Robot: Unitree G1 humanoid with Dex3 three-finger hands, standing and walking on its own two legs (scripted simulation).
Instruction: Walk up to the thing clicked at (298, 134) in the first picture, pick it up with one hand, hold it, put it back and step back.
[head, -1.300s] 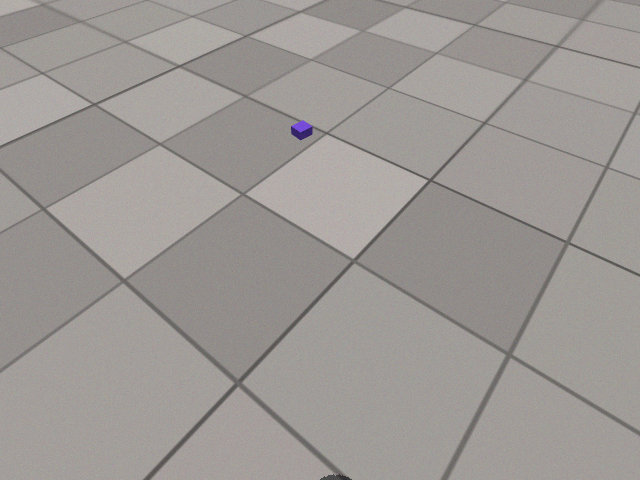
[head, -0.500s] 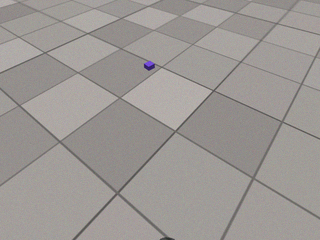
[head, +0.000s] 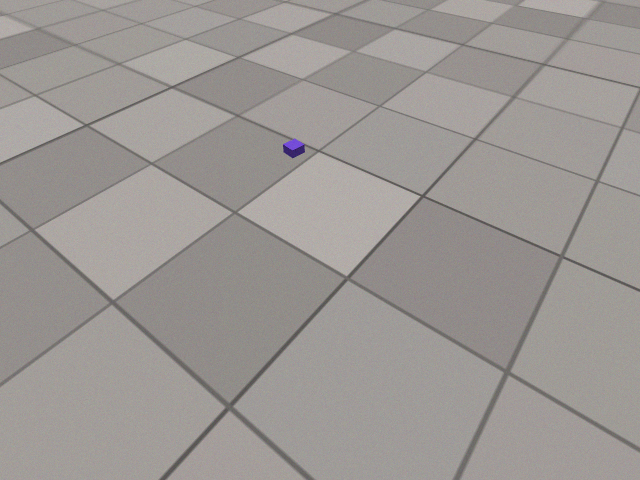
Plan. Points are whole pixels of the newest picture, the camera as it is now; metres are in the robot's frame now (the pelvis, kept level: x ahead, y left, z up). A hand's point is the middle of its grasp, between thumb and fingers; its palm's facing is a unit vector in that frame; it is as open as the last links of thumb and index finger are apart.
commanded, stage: walk up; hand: left
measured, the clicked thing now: (293, 148) +1.90 +0.24 -0.74
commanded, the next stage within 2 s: none
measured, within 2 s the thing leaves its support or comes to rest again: neither
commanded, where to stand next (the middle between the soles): +1.49 -0.02 m, yaw -1 degrees
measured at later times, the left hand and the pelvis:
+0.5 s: hand (142, 427) +0.24 +0.29 -0.15, palm faces -0.02 -0.94 -0.34, open 7.4 cm; pelvis +0.21 +0.02 -0.01, yaw -2 degrees
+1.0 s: hand (208, 287) +0.47 +0.24 -0.11, palm faces +0.04 -0.91 -0.42, open 7.4 cm; pelvis +0.45 -0.05 +0.01, yaw +1 degrees
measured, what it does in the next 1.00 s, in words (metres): walks ahead: left foot, then right foot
